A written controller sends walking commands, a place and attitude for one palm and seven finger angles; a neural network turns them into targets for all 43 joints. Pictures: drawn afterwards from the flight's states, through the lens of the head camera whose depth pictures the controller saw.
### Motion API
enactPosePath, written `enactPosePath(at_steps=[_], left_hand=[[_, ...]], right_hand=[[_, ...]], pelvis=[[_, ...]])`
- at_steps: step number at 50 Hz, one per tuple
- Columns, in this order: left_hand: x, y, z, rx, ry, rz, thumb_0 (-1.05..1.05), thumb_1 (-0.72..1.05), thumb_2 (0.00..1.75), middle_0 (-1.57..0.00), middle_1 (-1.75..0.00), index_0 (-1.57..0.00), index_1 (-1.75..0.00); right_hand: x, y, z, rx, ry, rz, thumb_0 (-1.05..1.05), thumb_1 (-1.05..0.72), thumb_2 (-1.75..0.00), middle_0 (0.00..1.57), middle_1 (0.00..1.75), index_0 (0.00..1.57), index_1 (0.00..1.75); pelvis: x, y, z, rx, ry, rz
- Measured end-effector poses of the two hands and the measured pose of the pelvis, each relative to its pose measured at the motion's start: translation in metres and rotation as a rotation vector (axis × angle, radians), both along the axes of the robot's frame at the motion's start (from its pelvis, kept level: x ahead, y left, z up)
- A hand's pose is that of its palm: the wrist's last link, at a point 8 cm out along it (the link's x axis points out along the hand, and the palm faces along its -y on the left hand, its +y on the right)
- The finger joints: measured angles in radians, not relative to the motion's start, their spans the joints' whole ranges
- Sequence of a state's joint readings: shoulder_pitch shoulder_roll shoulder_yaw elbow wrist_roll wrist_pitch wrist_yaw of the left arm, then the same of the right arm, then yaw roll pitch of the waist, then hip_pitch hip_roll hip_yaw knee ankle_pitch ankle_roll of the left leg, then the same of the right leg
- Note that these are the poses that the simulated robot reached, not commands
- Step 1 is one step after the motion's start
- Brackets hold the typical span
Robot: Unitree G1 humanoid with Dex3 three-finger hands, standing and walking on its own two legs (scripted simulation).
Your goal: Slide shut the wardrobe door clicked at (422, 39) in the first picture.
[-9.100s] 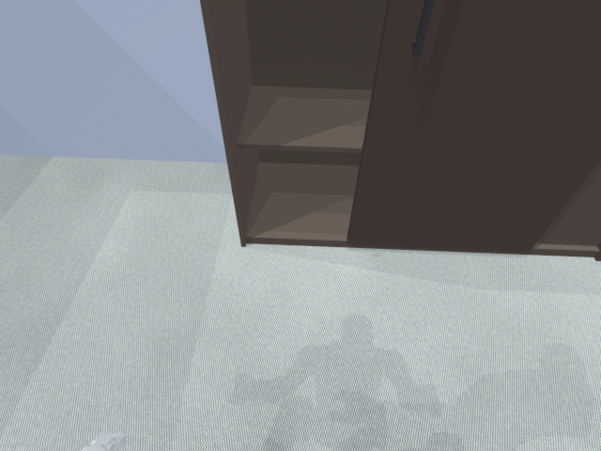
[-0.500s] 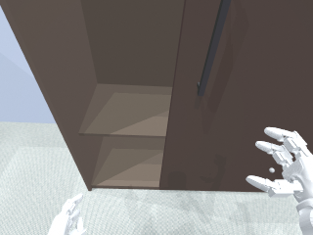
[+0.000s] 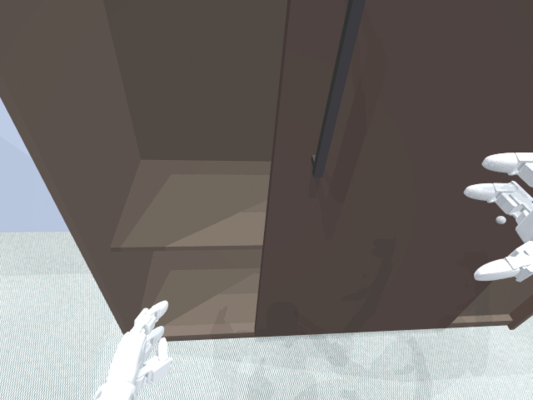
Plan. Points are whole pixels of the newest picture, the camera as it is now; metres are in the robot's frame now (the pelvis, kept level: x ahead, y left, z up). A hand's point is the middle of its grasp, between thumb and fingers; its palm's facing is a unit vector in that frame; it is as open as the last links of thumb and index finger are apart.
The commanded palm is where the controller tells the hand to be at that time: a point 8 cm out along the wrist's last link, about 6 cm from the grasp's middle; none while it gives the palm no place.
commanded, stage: raise the hand with hooked fingers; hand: right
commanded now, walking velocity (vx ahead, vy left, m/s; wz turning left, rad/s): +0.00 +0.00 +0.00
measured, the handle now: (332, 92) +0.52 -0.10 +0.25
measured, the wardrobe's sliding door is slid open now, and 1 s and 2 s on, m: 0.44 0.44 0.44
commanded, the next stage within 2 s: move the hooked fingers beside the handle in 0.62 s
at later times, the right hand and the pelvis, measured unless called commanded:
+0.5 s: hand (503, 194) +0.28 -0.26 +0.25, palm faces +0.07 +0.99 -0.13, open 14.0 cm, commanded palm +0.25 -0.30 +0.25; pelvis +0.00 +0.01 +0.00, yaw +0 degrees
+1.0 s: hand (481, 182) +0.30 -0.25 +0.25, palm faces +0.03 +0.99 -0.11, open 14.0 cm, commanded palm +0.28 -0.29 +0.24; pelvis +0.00 +0.01 +0.00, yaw +0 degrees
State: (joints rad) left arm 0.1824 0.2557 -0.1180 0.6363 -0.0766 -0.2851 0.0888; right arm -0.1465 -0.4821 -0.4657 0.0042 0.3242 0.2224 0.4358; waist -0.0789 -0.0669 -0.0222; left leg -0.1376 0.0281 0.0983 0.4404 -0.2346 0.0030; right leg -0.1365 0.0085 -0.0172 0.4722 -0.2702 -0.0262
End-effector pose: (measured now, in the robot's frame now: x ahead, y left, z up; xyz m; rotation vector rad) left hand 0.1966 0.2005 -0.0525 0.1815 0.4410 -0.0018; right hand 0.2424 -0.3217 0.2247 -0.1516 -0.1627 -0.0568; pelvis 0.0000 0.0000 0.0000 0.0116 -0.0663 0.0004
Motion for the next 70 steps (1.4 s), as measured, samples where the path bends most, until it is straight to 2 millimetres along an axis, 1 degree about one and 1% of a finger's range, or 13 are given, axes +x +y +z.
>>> enactPosePath(at_steps=[7, 10, 13, 16, 21, 27, 39, 43, 50, 54, 61, 65, 70], left_hand=[[-0.003, 0.012, -0.008, 0.003, 0.051, 0.014, 0.01, 0.9, 0.9, -0.2, -0.3, -0.2, -0.3], [-0.006, 0.02, -0.01, 0.007, 0.067, 0.026, 0.01, 0.9, 0.9, -0.2, -0.3, -0.2, -0.3], [-0.008, 0.028, -0.011, 0.008, 0.077, 0.042, 0.01, 0.9, 0.9, -0.2, -0.3, -0.2, -0.3], [-0.009, 0.035, -0.011, 0.013, 0.077, 0.058, 0.01, 0.9, 0.9, -0.2, -0.3, -0.2, -0.3], [-0.009, 0.041, -0.007, 0.023, 0.065, 0.073, 0.01, 0.9, 0.9, -0.2, -0.3, -0.2, -0.3], [-0.007, 0.039, -0.006, 0.017, 0.049, 0.064, 0.01, 0.9, 0.9, -0.2, -0.3, -0.2, -0.3], [-0.006, 0.032, -0.007, -0.002, 0.039, 0.044, 0.01, 0.9, 0.9, -0.2, -0.3, -0.2, -0.3], [-0.008, 0.032, -0.009, 0.006, 0.05, 0.039, 0.01, 0.9, 0.9, -0.2, -0.3, -0.2, -0.3], [-0.013, 0.031, -0.011, 0.007, 0.06, 0.052, 0.01, 0.9, 0.9, -0.2, -0.3, -0.2, -0.3], [-0.017, 0.032, -0.012, 0.0, 0.068, 0.07, 0.01, 0.9, 0.9, -0.2, -0.3, -0.2, -0.3], [-0.024, 0.034, -0.015, 0.006, 0.098, 0.091, 0.01, 0.9, 0.9, -0.2, -0.3, -0.2, -0.3], [-0.027, 0.036, -0.017, 0.014, 0.114, 0.102, 0.01, 0.9, 0.9, -0.2, -0.3, -0.2, -0.3], [-0.028, 0.036, -0.017, 0.02, 0.124, 0.109, 0.01, 0.9, 0.9, -0.2, -0.3, -0.2, -0.3]], right_hand=[[0.011, -0.008, 0.032, -0.017, -0.01, -0.007, -0.02, 0.5, -0.3, 0.3, 1.2, 0.3, 1.2], [0.016, -0.011, 0.039, -0.009, -0.003, -0.003, -0.02, 0.5, -0.3, 0.3, 1.2, 0.3, 1.2], [0.02, -0.009, 0.034, 0.0, 0.028, 0.009, -0.02, 0.5, -0.3, 0.3, 1.2, 0.3, 1.2], [0.021, -0.002, 0.025, 0.003, 0.05, 0.025, -0.02, 0.5, -0.3, 0.3, 1.2, 0.3, 1.2], [0.016, 0.008, 0.022, 0.007, 0.009, 0.03, -0.02, 0.5, -0.3, 0.3, 1.2, 0.3, 1.2], [0.013, 0.004, 0.028, 0.013, -0.01, -0.007, -0.02, 0.5, -0.3, 0.31, 1.2, 0.3, 1.2], [0.01, 0.005, 0.025, 0.019, 0.011, 0.01, -0.02, 0.5, -0.3, 0.31, 1.2, 0.3, 1.2], [0.018, 0.004, 0.022, 0.036, 0.019, -0.006, -0.02, 0.51, -0.3, 0.31, 1.2, 0.3, 1.2], [0.04, 0.017, 0.024, 0.039, 0.008, 0.037, -0.02, 0.51, -0.3, 0.3, 1.2, 0.3, 1.2], [0.052, 0.02, 0.023, 0.049, 0.016, 0.044, -0.02, 0.5, -0.3, 0.3, 1.2, 0.3, 1.2], [0.066, 0.027, 0.019, 0.066, 0.025, 0.047, -0.02, 0.5, -0.3, 0.3, 1.2, 0.3, 1.2], [0.073, 0.025, 0.016, 0.079, 0.034, 0.037, -0.02, 0.5, -0.3, 0.3, 1.2, 0.3, 1.2], [0.08, 0.029, 0.017, 0.076, 0.028, 0.036, -0.02, 0.5, -0.3, 0.3, 1.2, 0.3, 1.2]], pelvis=[[0.003, 0.004, 0.001, -0.003, 0.003, -0.002], [0.003, 0.005, 0.001, -0.005, 0.009, -0.002], [0.003, 0.007, 0.001, -0.006, 0.015, 0.001], [0.003, 0.008, 0.001, -0.007, 0.018, 0.006], [0.004, 0.011, 0.001, -0.007, 0.011, 0.01], [0.002, 0.015, 0.001, -0.007, 0.003, 0.006], [-0.002, 0.016, 0.0, -0.005, 0.004, 0.002], [-0.004, 0.015, 0.0, -0.004, 0.003, -0.005], [-0.004, 0.012, 0.0, -0.006, 0.008, -0.002], [-0.002, 0.01, 0.001, -0.008, 0.015, 0.008], [-0.001, 0.007, 0.001, -0.009, 0.022, 0.014], [0.0, 0.006, 0.001, -0.009, 0.026, 0.017], [0.001, 0.004, 0.002, -0.008, 0.026, 0.014]])
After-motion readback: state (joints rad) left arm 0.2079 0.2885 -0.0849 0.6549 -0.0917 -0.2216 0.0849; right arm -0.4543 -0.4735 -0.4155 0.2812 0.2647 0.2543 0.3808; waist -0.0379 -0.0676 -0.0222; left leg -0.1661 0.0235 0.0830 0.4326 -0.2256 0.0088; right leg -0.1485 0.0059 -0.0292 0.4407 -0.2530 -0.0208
